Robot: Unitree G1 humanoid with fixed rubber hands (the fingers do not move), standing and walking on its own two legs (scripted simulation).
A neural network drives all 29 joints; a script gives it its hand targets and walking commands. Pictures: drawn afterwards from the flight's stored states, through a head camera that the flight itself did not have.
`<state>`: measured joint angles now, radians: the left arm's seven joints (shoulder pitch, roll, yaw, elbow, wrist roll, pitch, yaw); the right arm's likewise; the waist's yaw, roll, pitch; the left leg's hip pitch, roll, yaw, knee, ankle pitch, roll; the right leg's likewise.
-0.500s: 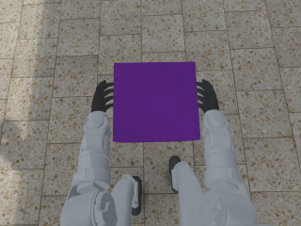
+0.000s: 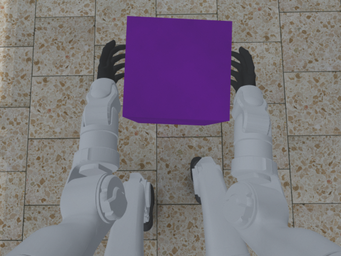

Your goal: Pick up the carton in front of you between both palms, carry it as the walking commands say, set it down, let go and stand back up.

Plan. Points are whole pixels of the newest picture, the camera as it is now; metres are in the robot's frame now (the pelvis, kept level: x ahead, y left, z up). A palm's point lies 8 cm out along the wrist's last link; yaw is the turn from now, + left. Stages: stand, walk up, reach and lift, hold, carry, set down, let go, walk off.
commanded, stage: set down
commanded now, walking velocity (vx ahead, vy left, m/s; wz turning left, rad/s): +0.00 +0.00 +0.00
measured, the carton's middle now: (174, 83) +0.48 -0.06 -0.16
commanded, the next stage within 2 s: none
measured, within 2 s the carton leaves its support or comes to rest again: rests again in 1.66 s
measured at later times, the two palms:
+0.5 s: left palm (127, 77) +0.54 +0.07 -0.23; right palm (228, 92) +0.46 -0.22 -0.24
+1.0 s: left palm (141, 80) +0.57 +0.05 -0.37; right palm (226, 89) +0.49 -0.24 -0.35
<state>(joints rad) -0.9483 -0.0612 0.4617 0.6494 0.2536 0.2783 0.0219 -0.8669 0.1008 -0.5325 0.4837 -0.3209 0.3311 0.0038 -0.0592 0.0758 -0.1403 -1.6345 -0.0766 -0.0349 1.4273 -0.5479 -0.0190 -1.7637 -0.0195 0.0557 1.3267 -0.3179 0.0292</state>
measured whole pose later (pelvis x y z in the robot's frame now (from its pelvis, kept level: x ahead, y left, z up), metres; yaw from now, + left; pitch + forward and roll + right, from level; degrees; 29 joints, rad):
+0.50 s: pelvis -0.02 +0.00 -0.11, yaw +1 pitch +48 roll +1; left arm -1.33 0.14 0.34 0.85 0.19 0.30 0.04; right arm -1.14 0.03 -0.58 0.53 -0.26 0.35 -0.07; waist -0.11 0.08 0.02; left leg -2.04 -0.11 -0.04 1.84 -0.63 -0.03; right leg -2.17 -0.02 0.05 1.70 -0.37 0.04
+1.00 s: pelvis -0.02 +0.02 -0.19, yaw -1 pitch +46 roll -2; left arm -1.62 0.30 0.07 1.05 0.06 0.27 0.11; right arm -1.44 -0.15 -0.55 0.79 -0.10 0.31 -0.05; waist -0.19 0.02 0.29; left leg -2.19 -0.12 -0.03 2.13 -0.73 0.00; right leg -2.32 -0.01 0.07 1.96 -0.43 0.08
